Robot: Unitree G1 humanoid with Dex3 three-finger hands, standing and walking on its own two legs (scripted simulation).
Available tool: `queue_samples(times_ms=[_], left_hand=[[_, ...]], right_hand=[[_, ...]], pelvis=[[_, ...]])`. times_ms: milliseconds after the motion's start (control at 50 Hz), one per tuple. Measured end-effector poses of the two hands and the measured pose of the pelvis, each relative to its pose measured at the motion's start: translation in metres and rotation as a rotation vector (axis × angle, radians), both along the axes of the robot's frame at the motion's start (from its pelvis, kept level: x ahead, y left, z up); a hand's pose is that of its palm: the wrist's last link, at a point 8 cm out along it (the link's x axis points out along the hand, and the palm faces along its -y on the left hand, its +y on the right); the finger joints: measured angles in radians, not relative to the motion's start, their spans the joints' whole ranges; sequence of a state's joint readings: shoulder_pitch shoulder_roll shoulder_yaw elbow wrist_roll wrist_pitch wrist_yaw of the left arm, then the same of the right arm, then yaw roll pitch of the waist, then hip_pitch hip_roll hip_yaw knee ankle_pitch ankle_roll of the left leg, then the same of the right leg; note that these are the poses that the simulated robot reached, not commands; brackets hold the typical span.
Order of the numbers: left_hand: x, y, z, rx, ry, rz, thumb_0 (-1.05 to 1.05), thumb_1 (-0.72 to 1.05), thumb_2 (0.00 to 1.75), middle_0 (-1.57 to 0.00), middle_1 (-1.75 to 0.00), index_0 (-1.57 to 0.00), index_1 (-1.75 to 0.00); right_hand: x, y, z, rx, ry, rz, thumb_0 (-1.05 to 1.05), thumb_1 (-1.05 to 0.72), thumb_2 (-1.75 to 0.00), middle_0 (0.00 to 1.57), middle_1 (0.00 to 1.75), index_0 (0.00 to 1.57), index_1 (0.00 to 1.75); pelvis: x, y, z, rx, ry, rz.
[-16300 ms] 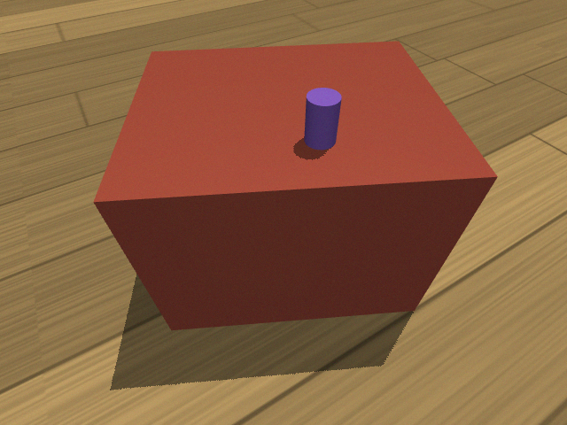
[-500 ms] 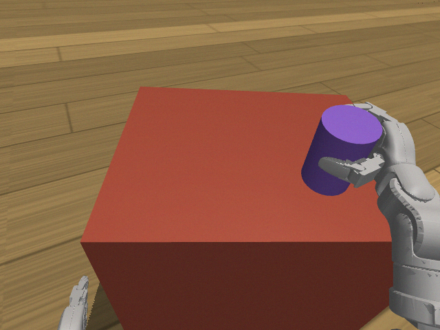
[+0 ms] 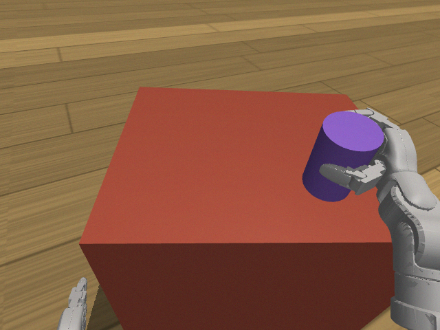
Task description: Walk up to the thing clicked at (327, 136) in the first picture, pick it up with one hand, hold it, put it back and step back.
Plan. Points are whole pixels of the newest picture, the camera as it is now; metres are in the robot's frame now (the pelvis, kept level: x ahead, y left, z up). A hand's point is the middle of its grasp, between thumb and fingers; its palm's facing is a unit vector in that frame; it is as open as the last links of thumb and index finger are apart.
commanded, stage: hold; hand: right
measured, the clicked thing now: (337, 158) +0.33 -0.17 +0.21
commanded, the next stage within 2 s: crouch in 1.26 s
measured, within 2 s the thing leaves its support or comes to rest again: neither
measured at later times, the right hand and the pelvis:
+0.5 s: hand (341, 149) +0.33 -0.17 +0.22, palm faces +0.13 +0.99 -0.02, open 11.3 cm; pelvis +0.00 +0.00 +0.00, yaw +0 degrees
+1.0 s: hand (337, 147) +0.34 -0.16 +0.22, palm faces +0.12 +0.99 -0.02, open 11.3 cm; pelvis +0.00 +0.00 +0.00, yaw +0 degrees
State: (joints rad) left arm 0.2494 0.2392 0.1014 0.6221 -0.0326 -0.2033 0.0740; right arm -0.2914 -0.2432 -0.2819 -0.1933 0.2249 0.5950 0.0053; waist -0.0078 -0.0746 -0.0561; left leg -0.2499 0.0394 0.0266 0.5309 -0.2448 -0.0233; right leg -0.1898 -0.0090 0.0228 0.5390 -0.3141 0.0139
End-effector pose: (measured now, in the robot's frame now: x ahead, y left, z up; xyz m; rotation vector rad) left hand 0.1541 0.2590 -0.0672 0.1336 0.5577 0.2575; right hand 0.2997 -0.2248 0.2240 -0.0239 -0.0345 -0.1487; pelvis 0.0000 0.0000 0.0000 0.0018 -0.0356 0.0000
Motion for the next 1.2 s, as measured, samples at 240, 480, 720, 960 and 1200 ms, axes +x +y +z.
queue_samples(times_ms=[240, 480, 720, 960, 1200], left_hand=[[0.002, -0.003, -0.001, -0.011, -0.007, -0.006, -0.01, -0.54, 0.05, -0.06, -0.05, -0.05, -0.05], [-0.003, 0.003, -0.003, -0.009, 0.015, 0.002, -0.01, -0.54, 0.05, -0.05, -0.05, -0.05, -0.05], [0.000, 0.002, 0.000, -0.006, -0.001, -0.002, -0.01, -0.54, 0.05, -0.05, -0.05, -0.05, -0.05], [0.000, 0.003, -0.003, -0.003, 0.016, 0.005, -0.01, -0.54, 0.05, -0.05, -0.05, -0.05, -0.05], [0.002, 0.000, -0.003, -0.011, 0.022, 0.004, -0.01, -0.54, 0.05, -0.05, -0.05, -0.05, -0.05]], right_hand=[[0.008, 0.006, -0.001, 0.000, 0.018, 0.018, -0.01, 0.61, -1.04, 0.62, 1.03, 0.70, 1.07], [0.006, 0.007, 0.001, 0.001, 0.006, 0.014, -0.01, 0.61, -1.04, 0.62, 1.03, 0.70, 1.07], [0.002, 0.006, -0.008, 0.004, 0.021, 0.001, -0.01, 0.61, -1.04, 0.62, 1.03, 0.70, 1.07], [0.011, 0.010, -0.002, 0.002, 0.006, 0.022, -0.01, 0.61, -1.04, 0.62, 1.03, 0.70, 1.07], [0.015, 0.005, -0.004, 0.007, 0.020, 0.002, -0.01, 0.61, -1.04, 0.62, 1.03, 0.70, 1.07]], pelvis=[[0.000, 0.000, 0.000, -0.001, -0.003, 0.000], [-0.001, 0.002, 0.000, -0.002, -0.002, 0.001], [-0.001, 0.003, 0.000, -0.001, -0.005, 0.000], [0.001, 0.002, 0.000, -0.001, 0.001, -0.001], [0.004, 0.000, 0.001, 0.000, 0.004, 0.003]])
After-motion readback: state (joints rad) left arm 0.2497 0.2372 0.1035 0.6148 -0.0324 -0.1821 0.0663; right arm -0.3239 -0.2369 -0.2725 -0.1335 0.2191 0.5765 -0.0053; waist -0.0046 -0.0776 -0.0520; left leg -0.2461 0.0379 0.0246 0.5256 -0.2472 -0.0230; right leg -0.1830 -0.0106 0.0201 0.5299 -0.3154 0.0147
